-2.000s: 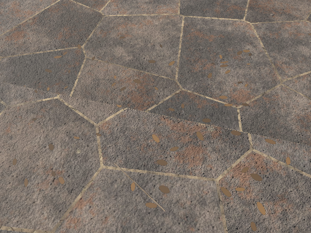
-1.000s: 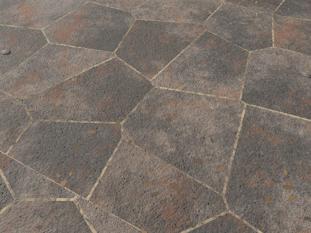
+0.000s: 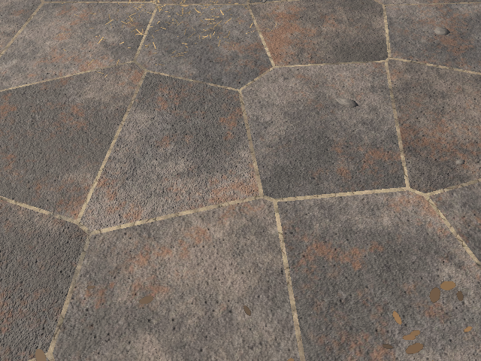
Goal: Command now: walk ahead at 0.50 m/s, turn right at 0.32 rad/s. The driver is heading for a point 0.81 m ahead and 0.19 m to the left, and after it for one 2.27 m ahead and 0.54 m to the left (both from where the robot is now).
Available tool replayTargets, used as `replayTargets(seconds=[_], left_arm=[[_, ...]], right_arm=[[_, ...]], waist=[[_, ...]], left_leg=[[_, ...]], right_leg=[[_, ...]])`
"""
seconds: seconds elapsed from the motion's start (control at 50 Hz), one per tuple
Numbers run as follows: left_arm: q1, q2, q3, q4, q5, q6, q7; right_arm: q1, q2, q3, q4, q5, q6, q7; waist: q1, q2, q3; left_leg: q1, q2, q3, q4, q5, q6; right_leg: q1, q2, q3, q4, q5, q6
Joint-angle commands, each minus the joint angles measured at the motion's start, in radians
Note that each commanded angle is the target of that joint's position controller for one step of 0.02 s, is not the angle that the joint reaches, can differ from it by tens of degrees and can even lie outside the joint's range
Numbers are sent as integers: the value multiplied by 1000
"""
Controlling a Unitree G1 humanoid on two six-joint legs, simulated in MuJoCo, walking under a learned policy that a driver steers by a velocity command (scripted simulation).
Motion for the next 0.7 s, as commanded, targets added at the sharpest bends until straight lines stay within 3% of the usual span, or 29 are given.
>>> replayTargets(seconds=[0.02, 0.04, 0.06, 0.08, 0.1, 0.12, 0.14, 0.16, 0.18, 0.2, 0.22, 0.24, 0.28, 0.32, 0.34, 0.38, 0.4, 0.42, 0.44, 0.46, 0.48, 0.5, 0.52, 0.54, 0.56, 0.58, 0.6, 0.66, 0.7], left_arm=[[500, 321, 93, 144, 33, -6, 51], [601, 283, 90, 153, 23, -10, 47], [603, 249, 91, 166, 11, 7, 53], [500, 246, 89, 173, 6, 15, 67], [346, 182, 71, 137, 11, 14, 81], [218, 138, 53, 99, 23, 4, 80], [132, 127, 44, 79, 27, -9, 66], [57, 83, 31, 78, 19, -31, 55], [16, 95, 31, 79, 22, -43, 59], [26, 116, 37, 89, 43, -50, 73], [34, 122, 37, 98, 57, -55, 91], [56, 128, 40, 104, 59, -61, 105], [107, 183, 60, 118, 31, -64, 116], [152, 201, 77, 142, 7, -47, 119], [174, 198, 82, 149, -2, -36, 119], [177, 203, 92, 144, -2, -14, 121], [164, 213, 97, 132, -1, -5, 122], [136, 219, 99, 123, 0, 4, 123], [125, 210, 94, 109, 5, 9, 124], [168, 154, 74, 81, 35, 0, 120], [188, 68, 43, 41, 36, -35, 96], [90, 144, 62, 30, -5, -75, 78], [20, 163, 66, 9, -24, -94, 73], [0, 153, 66, 9, -6, -100, 82], [3, 164, 77, 15, 17, -92, 94], [18, 166, 83, 15, 23, -76, 98], [26, 156, 85, 14, 25, -63, 101], [-54, 115, 77, -17, 33, -48, 108], [-126, 92, 67, -39, 32, -50, 105]], right_arm=[[38, -71, -22, -62, 8, -36, 33], [58, -113, -21, -68, 60, -88, 61], [-74, -148, -38, -142, 89, -100, 64], [-174, -119, -34, -198, 103, -91, 50], [-233, -107, -31, -196, 84, -68, 22], [-194, -82, -28, -182, 54, -42, 10], [-149, -61, -27, -165, 41, -15, 6], [-177, -56, -36, -176, 44, 4, 2], [-241, -55, -40, -207, 42, 8, 1], [-279, -73, -50, -225, 22, -3, 0], [-299, -80, -54, -231, 11, -15, 6], [-316, -86, -56, -232, 7, -24, 21], [-391, -80, -50, -252, 8, -26, 51], [-452, -91, -50, -280, 13, -14, 63], [-491, -103, -53, -298, 9, -11, 69], [-531, -128, -65, -323, 2, -5, 82], [-512, -143, -75, -327, 1, -2, 87], [-434, -167, -91, -312, 0, 1, 92], [-267, -218, -122, -263, 1, 4, 89], [-143, -332, -157, -241, 15, 10, 75], [-151, -355, -149, -252, 20, -3, 82], [-147, -295, -132, -264, 5, -13, 78], [-210, -252, -121, -275, -5, -20, 71], [-294, -225, -113, -293, -3, -27, 71], [-349, -200, -106, -305, -2, -33, 67], [-370, -181, -99, -312, -1, -34, 63], [-372, -189, -100, -315, 4, -34, 58], [-311, -233, -111, -303, 14, -36, 35], [-284, -240, -115, -295, 15, -30, 27]], waist=[[225, -295, -312], [305, -239, -575], [316, -126, -603], [239, -43, -495], [196, 66, -334], [132, 125, -256], [70, 158, -196], [41, 106, -71], [37, 28, 59], [47, -7, 80], [41, -23, 73], [50, -29, 46], [84, 14, 4], [107, 49, 22], [118, 65, 35], [117, 71, 37], [100, 47, 6], [48, 42, -41], [-26, 74, -124], [-32, 274, -207], [30, 411, -331], [-11, 302, -307], [0, 217, -200], [50, 96, -121], [92, 82, -115], [117, 95, -115], [130, 101, -111], [112, 99, -76], [87, 121, -60]], left_leg=[[-947, -67, -215, 1034, -175, 38], [-1030, -104, -501, 1119, -138, 62], [-1117, -73, -505, 1042, -72, 67], [-1175, -12, -429, 961, 53, 62], [-1155, 19, -374, 963, 137, 48], [-1064, 37, -383, 1002, 196, 60], [-955, 67, -408, 912, 246, 75], [-918, 93, -455, 725, 352, 100], [-837, 77, -447, 479, 437, 95], [-763, 51, -420, 296, 550, 87], [-701, 41, -405, 141, 663, 89], [-658, 24, -379, 13, 765, 95], [-669, 9, -356, -122, 836, 113], [-766, 9, -368, -173, 785, 153], [-812, 3, -362, -189, 744, 175], [-812, -37, -311, -214, 644, 215], [-745, -71, -274, -213, 590, 232], [-618, -116, -238, -237, 572, 254], [-383, -163, -250, -273, 612, 284], [-86, 9, -569, -314, 649, 386], [177, 195, -1137, -561, 408, 548], [190, 196, -1155, -628, 286, 494], [81, 172, -1026, -622, 336, 448], [-88, 140, -909, -620, 491, 424], [-205, 111, -822, -621, 626, 400], [-275, 81, -768, -637, 692, 387], [-312, 64, -730, -646, 734, 380], [-363, 30, -647, -662, 814, 376], [-389, -3, -614, -661, 770, 349]], right_leg=[[1125, -161, 151, 358, 958, -174], [1248, -262, 307, 380, 946, -307], [1201, -288, 380, 215, 497, -340], [999, -328, 463, 60, 48, -321], [729, -328, 450, -17, -62, -299], [495, -356, 419, -43, -48, -292], [280, -351, 367, -77, -133, -253], [103, -297, 274, -133, -222, -171], [-61, -196, 113, -211, -227, -113], [-99, -115, 10, -234, -207, -93], [-95, -65, -60, -220, -154, -78], [-47, -44, -101, -212, -109, -78], [123, -111, -75, -238, -42, -101], [302, -169, -72, -214, -6, -91], [377, -183, -77, -194, 2, -78], [460, -185, -113, -120, 128, -45], [476, -176, -138, -51, 266, -28], [462, -149, -171, 87, 377, -6], [374, -92, -193, 316, 350, 25], [70, 19, -210, 693, -79, 85], [-277, 215, -11, 985, -798, 113], [-412, 154, 122, 1022, -766, 76], [-445, 108, 114, 962, -683, 46], [-382, 63, 111, 857, -617, 45], [-279, 30, 108, 761, -581, 52], [-199, 15, 109, 710, -567, 60], [-170, 17, 99, 652, -560, 71], [-172, 48, 66, 447, -434, 118], [-140, 77, 62, 292, -306, 129]])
